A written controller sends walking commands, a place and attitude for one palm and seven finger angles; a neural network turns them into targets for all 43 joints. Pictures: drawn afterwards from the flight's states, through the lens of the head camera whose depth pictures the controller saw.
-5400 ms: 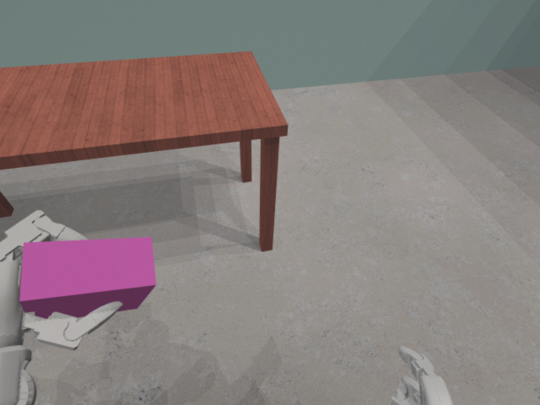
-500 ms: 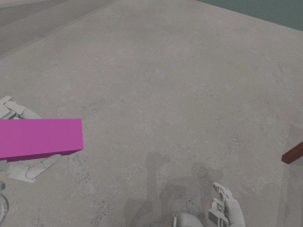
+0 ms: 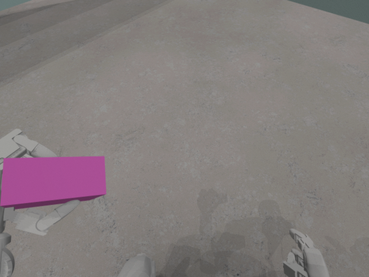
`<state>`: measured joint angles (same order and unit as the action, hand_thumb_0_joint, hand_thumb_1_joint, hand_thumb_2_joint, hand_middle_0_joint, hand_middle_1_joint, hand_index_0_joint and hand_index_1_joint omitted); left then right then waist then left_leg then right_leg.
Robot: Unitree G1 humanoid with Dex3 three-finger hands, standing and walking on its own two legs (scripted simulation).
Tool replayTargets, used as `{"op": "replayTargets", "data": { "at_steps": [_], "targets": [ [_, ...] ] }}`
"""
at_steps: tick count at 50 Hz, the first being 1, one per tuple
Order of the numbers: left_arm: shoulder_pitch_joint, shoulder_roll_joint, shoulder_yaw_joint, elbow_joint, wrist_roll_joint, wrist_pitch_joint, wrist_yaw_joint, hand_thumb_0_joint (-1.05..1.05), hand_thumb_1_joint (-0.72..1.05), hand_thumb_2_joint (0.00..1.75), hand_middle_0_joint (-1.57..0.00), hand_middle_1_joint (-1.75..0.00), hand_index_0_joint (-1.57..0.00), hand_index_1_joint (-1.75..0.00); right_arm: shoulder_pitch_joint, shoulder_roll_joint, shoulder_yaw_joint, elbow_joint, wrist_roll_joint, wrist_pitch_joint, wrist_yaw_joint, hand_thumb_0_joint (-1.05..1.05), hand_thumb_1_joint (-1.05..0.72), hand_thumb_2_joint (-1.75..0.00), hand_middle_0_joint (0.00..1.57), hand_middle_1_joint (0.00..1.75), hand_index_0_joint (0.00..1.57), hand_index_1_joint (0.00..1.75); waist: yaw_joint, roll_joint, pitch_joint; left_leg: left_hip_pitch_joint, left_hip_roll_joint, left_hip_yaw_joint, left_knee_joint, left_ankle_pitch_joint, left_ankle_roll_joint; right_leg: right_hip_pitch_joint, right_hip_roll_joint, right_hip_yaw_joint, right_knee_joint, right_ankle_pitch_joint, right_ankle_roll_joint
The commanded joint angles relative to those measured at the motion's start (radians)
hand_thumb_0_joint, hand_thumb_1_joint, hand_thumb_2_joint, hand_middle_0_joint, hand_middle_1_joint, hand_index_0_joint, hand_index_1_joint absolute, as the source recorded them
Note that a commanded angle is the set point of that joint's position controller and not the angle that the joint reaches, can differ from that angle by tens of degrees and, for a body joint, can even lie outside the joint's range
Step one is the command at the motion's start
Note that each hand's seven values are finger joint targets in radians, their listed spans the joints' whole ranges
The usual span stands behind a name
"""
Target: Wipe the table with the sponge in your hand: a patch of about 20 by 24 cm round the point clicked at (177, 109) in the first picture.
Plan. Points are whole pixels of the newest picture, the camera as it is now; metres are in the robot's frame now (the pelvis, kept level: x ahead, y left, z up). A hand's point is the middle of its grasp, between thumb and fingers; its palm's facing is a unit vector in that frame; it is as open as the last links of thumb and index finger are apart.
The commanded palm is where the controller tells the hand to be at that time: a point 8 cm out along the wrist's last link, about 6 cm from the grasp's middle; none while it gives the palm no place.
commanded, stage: walk to a spot facing it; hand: left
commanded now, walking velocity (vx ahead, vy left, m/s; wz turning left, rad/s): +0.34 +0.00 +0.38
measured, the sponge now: (69, 182) +0.23 +0.19 +0.16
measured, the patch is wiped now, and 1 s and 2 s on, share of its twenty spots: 0.00 0.00 0.00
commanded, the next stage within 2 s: turn to face it in 0.74 s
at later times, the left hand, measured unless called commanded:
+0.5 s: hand (52, 137) +0.30 +0.23 +0.18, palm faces +0.53 -0.68 -0.51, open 9.7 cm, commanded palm +0.24 +0.27 +0.17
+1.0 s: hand (27, 132) +0.32 +0.28 +0.17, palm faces +0.66 -0.60 -0.46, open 9.7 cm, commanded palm +0.24 +0.29 +0.17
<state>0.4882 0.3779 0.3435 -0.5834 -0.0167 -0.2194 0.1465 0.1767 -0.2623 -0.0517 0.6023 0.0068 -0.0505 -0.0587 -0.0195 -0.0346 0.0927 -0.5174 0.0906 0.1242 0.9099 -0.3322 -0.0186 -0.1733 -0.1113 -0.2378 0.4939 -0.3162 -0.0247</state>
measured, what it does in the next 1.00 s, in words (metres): walks ahead, turning left: left foot, then right foot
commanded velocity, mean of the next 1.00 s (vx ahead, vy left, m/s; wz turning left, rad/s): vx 0.12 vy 0.00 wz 0.27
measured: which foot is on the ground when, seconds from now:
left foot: up 0.00-0.10, down 0.12-0.46, up 0.48-0.84, down 0.86-1.00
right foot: down 0.00-0.14, up 0.16-0.44, down 0.46-0.86, up 0.88-1.00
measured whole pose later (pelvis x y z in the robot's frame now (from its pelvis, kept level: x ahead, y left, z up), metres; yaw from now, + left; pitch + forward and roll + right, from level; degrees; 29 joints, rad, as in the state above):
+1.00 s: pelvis +0.19 -0.03 -0.01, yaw +21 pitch +0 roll +0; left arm 0.46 0.46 0.43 -0.61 -0.03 -0.21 0.18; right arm 0.13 -0.15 -0.01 0.56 0.01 -0.04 -0.03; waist 0.00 -0.06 0.12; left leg -0.35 0.06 0.15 0.60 -0.24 0.03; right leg -0.48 -0.08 -0.09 1.19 -0.52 0.04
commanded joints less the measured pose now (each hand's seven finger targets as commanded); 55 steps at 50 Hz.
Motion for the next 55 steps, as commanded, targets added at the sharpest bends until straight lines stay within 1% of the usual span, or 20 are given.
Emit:
{"op": "replayTargets", "data": {
  "at_steps": [1, 4, 5, 6, 7, 9, 14, 21, 22, 24, 27, 31, 38, 41, 42, 43, 44, 46, 50, 55],
  "targets": [
    [0.068, 0.170, 0.205, -0.212, -0.032, -0.054, 0.059, 0.00, 0.10, 1.30, -1.20, -1.60, -1.20, -1.60, -0.060, -0.004, -0.001, -0.190, -0.003, -0.041, 0.003, 0.00, -0.90, -0.90, 0.20, 0.30, 0.20, 0.30, 0.065, -0.100, -0.193, 0.045, -0.038, 0.088, -0.276, 0.022, 0.008, 0.201, -0.233, 0.134, -0.091, 0.497, -0.102],
    [0.014, 0.161, 0.189, -0.224, -0.032, -0.055, 0.069, 0.00, 0.10, 1.30, -1.20, -1.60, -1.20, -1.60, -0.007, -0.027, -0.026, -0.188, -0.002, -0.035, -0.012, 0.00, -0.90, -0.90, 0.20, 0.30, 0.20, 0.30, 0.011, -0.035, -0.278, 0.341, -0.102, 0.140, -0.451, 0.181, 0.018, 0.109, -0.168, 0.049, 0.195, 0.557, -0.024],
    [0.014, 0.137, 0.156, -0.222, -0.026, -0.062, 0.066, 0.00, 0.10, 1.30, -1.20, -1.60, -1.20, -1.60, 0.003, -0.046, -0.035, -0.192, 0.000, -0.034, -0.016, 0.00, -0.90, -0.90, 0.20, 0.30, 0.20, 0.30, -0.007, 0.098, -0.309, 0.512, -0.026, 0.009, -0.467, 0.235, 0.057, -0.029, -0.131, 0.015, 0.395, 0.418, 0.018],
    [0.002, 0.140, 0.163, -0.240, -0.028, -0.076, 0.066, 0.00, 0.10, 1.30, -1.20, -1.60, -1.20, -1.60, -0.012, -0.062, -0.037, -0.195, -0.003, -0.036, -0.012, 0.00, -0.90, -0.90, 0.20, 0.30, 0.20, 0.30, 0.000, 0.320, -0.312, 0.645, 0.213, -0.374, -0.497, 0.471, 0.199, -0.290, 0.008, 0.031, 0.634, -0.100, 0.067],
    [-0.027, 0.173, 0.173, -0.215, -0.015, -0.080, 0.066, 0.00, 0.10, 1.30, -1.20, -1.60, -1.20, -1.60, -0.013, -0.060, -0.022, -0.197, -0.001, -0.046, -0.001, 0.00, -0.90, -0.90, 0.20, 0.30, 0.20, 0.30, 0.003, 0.335, -0.291, 0.658, 0.366, -0.647, -0.545, 0.606, 0.309, -0.439, 0.060, 0.146, 0.794, -0.351, 0.058],
    [-0.107, 0.204, 0.171, -0.128, -0.005, -0.061, 0.028, 0.00, 0.10, 1.30, -1.20, -1.60, -1.20, -1.60, -0.045, -0.070, -0.020, -0.165, 0.004, -0.051, 0.009, 0.00, -0.90, -0.90, 0.20, 0.30, 0.20, 0.30, 0.005, 0.185, -0.180, 0.436, 0.349, -0.580, -0.605, 0.274, 0.305, -0.488, -0.034, 0.242, 0.821, -0.249, 0.061],
    [-0.036, 0.160, 0.146, -0.316, -0.019, -0.080, 0.021, 0.00, 0.10, 1.30, -1.20, -1.60, -1.20, -1.60, -0.040, -0.037, -0.008, -0.146, 0.012, -0.096, 0.015, 0.00, -0.90, -0.90, 0.20, 0.30, 0.20, 0.30, 0.036, 0.290, -0.196, 0.290, 0.178, -0.240, -0.604, 0.260, 0.206, -0.297, -0.017, 0.145, 0.490, -0.079, 0.077],
    [-0.030, 0.131, 0.150, -0.132, -0.021, -0.041, 0.024, 0.00, 0.10, 1.30, -1.20, -1.60, -1.20, -1.60, -0.034, -0.031, 0.003, -0.125, 0.008, -0.094, -0.001, 0.00, -0.90, -0.90, 0.20, 0.30, 0.20, 0.30, 0.035, 0.177, -0.200, 0.216, 0.126, -0.176, -0.446, 0.068, 0.124, -0.003, 0.074, 0.031, 0.034, -0.005, 0.095],
    [-0.059, 0.134, 0.145, -0.089, -0.014, -0.029, 0.023, 0.00, 0.10, 1.30, -1.20, -1.60, -1.20, -1.60, -0.031, -0.023, 0.003, -0.118, 0.012, -0.084, -0.005, 0.00, -0.90, -0.90, 0.20, 0.30, 0.20, 0.30, 0.033, 0.062, -0.192, 0.154, 0.075, -0.130, -0.306, -0.038, 0.094, 0.055, 0.016, 0.103, -0.065, -0.012, 0.073],
    [-0.101, 0.211, 0.180, -0.051, -0.016, 0.003, 0.030, 0.00, 0.10, 1.30, -1.20, -1.60, -1.20, -1.60, -0.085, -0.003, 0.014, -0.144, 0.011, -0.075, -0.010, 0.00, -0.90, -0.90, 0.20, 0.30, 0.20, 0.30, 0.056, -0.374, -0.160, -0.211, -0.095, -0.065, 0.250, -0.298, 0.010, 0.178, -0.400, 0.674, -0.251, 0.026, -0.106],
    [-0.129, 0.180, 0.155, -0.047, -0.020, -0.014, 0.016, 0.00, 0.10, 1.30, -1.20, -1.60, -1.20, -1.60, -0.108, -0.021, 0.015, -0.109, -0.004, -0.069, -0.001, 0.00, -0.90, -0.90, 0.20, 0.30, 0.20, 0.30, 0.034, -0.151, -0.081, -0.219, -0.010, -0.140, 0.447, -0.131, -0.029, 0.080, -0.360, 0.477, -0.212, 0.242, -0.110],
    [-0.115, 0.171, 0.131, -0.126, -0.007, -0.039, 0.023, 0.00, 0.10, 1.30, -1.20, -1.60, -1.20, -1.60, -0.127, -0.012, 0.026, -0.127, -0.012, -0.043, -0.007, 0.00, -0.90, -0.90, 0.20, 0.30, 0.20, 0.30, 0.028, -0.127, -0.114, -0.090, -0.006, -0.044, 0.231, -0.078, -0.040, 0.093, -0.271, 0.116, -0.113, 0.660, -0.054],
    [0.031, 0.208, 0.214, -0.296, -0.035, -0.022, 0.064, 0.00, 0.10, 1.30, -1.20, -1.60, -1.20, -1.60, -0.091, -0.006, -0.002, -0.214, -0.011, -0.028, -0.013, 0.00, -0.90, -0.90, 0.20, 0.30, 0.20, 0.30, 0.068, -0.148, -0.228, 0.039, -0.043, 0.088, -0.183, -0.064, -0.028, 0.209, -0.290, 0.058, 0.001, 0.809, -0.071],
    [0.056, 0.191, 0.208, -0.308, -0.049, -0.014, 0.068, 0.00, 0.10, 1.30, -1.20, -1.60, -1.20, -1.60, -0.042, -0.015, -0.016, -0.220, -0.007, -0.009, -0.017, 0.00, -0.90, -0.90, 0.20, 0.30, 0.20, 0.30, 0.003, -0.068, -0.309, 0.283, -0.109, 0.118, -0.416, 0.118, -0.025, 0.122, -0.242, -0.007, 0.255, 0.764, -0.007],
    [0.050, 0.189, 0.209, -0.320, -0.054, -0.025, 0.070, 0.00, 0.10, 1.30, -1.20, -1.60, -1.20, -1.60, -0.030, -0.030, -0.023, -0.216, -0.006, -0.007, -0.020, 0.00, -0.90, -0.90, 0.20, 0.30, 0.20, 0.30, -0.025, 0.075, -0.344, 0.469, -0.043, 0.023, -0.490, 0.305, 0.013, -0.030, -0.177, -0.002, 0.454, 0.517, 0.039],
    [0.046, 0.167, 0.186, -0.354, -0.057, -0.052, 0.065, 0.00, 0.10, 1.30, -1.20, -1.60, -1.20, -1.60, -0.050, -0.063, -0.034, -0.224, -0.006, -0.015, -0.017, 0.00, -0.90, -0.90, 0.20, 0.30, 0.20, 0.30, 0.002, 0.374, -0.337, 0.612, 0.237, -0.340, -0.496, 0.848, 0.158, -0.294, -0.011, 0.035, 0.667, -0.150, 0.098],
    [0.040, 0.212, 0.211, -0.326, -0.032, -0.079, 0.066, 0.00, 0.10, 1.30, -1.20, -1.60, -1.20, -1.60, -0.019, -0.069, -0.024, -0.214, -0.006, -0.029, -0.001, 0.00, -0.90, -0.90, 0.20, 0.30, 0.20, 0.30, 0.012, 0.403, -0.341, 0.622, 0.378, -0.527, -0.473, 1.157, 0.272, -0.396, 0.040, 0.161, 0.794, -0.443, 0.075],
    [-0.011, 0.234, 0.212, -0.243, -0.015, -0.077, 0.048, 0.00, 0.10, 1.30, -1.20, -1.60, -1.20, -1.60, -0.043, -0.080, -0.026, -0.180, -0.004, -0.051, 0.013, 0.00, -0.90, -0.90, 0.20, 0.30, 0.20, 0.30, 0.000, 0.207, -0.291, 0.519, 0.342, -0.389, -0.481, 0.912, 0.212, -0.415, 0.007, 0.223, 0.839, -0.296, 0.064],
    [-0.035, 0.189, 0.172, -0.347, -0.019, -0.057, 0.032, 0.00, 0.10, 1.30, -1.20, -1.60, -1.20, -1.60, -0.047, -0.050, -0.009, -0.164, 0.006, -0.060, 0.025, 0.00, -0.90, -0.90, 0.20, 0.30, 0.20, 0.30, 0.021, 0.264, -0.258, 0.419, 0.204, -0.104, -0.528, 0.621, 0.145, -0.337, 0.028, 0.174, 0.586, -0.076, 0.075],
    [-0.093, 0.133, 0.102, -0.246, -0.018, -0.025, 0.019, 0.00, 0.10, 1.30, -1.20, -1.60, -1.20, -1.60, -0.037, -0.050, 0.012, -0.157, -0.002, -0.107, 0.020, 0.00, -0.90, -0.90, 0.20, 0.30, 0.20, 0.30, 0.019, 0.289, -0.192, 0.318, 0.277, -0.065, -0.602, 0.388, 0.116, -0.219, 0.061, 0.129, 0.351, -0.079, 0.090]
  ]
}}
